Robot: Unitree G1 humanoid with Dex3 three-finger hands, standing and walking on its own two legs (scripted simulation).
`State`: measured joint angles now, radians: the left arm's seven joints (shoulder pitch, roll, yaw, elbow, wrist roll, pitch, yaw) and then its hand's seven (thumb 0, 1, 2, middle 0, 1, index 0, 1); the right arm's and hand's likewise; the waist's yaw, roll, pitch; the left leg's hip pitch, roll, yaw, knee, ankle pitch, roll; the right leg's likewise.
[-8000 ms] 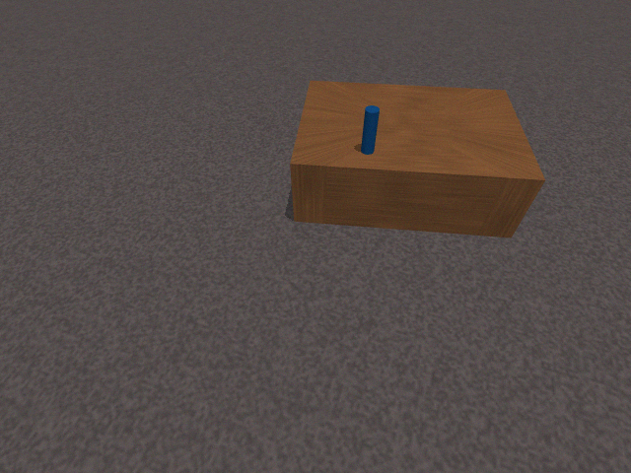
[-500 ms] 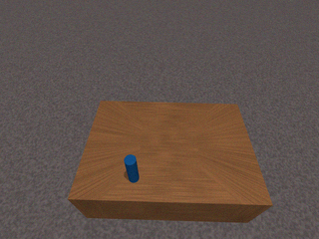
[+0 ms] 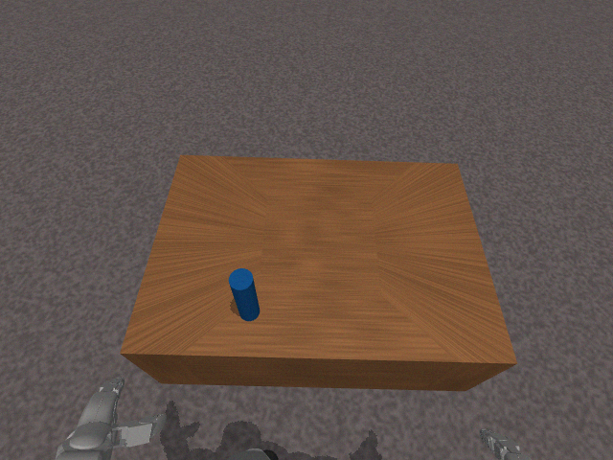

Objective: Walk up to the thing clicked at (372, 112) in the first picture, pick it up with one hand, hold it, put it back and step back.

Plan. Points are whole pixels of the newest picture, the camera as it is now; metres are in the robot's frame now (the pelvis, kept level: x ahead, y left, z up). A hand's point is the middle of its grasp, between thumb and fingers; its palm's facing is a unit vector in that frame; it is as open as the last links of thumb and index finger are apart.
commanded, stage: go down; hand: left
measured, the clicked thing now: (245, 296) +0.47 +0.16 -0.35
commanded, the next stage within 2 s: none
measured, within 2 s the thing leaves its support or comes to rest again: neither
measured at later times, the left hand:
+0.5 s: hand (129, 425) +0.17 +0.27 -0.14, palm faces +0.04 -0.95 -0.32, open 17.4 cm
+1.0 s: hand (121, 445) +0.15 +0.28 -0.14, palm faces +0.05 -0.94 -0.33, open 17.5 cm
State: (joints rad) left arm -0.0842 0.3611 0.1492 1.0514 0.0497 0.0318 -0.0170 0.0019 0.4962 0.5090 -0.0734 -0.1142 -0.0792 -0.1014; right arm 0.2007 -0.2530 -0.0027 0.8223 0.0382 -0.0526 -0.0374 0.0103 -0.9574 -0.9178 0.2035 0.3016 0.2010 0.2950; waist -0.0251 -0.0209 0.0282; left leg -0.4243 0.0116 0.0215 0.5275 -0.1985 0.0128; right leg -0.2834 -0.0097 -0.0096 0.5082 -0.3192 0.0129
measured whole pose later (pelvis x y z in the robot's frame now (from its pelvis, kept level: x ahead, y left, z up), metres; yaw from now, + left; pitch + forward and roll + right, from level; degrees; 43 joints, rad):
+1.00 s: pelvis +0.01 +0.01 -0.05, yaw +0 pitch +12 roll -3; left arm 0.33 0.39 0.20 0.23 0.01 0.50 -0.12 -0.01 -0.57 0.03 -0.10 -0.04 -0.09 -0.04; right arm 0.28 -0.24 0.02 0.56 0.03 -0.17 -0.15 0.02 -0.86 -0.89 0.21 0.30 0.20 0.30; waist -0.03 0.03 -0.14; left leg -0.77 0.03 -0.01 0.98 -0.42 0.02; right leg -0.59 0.01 -0.04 0.92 -0.53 0.02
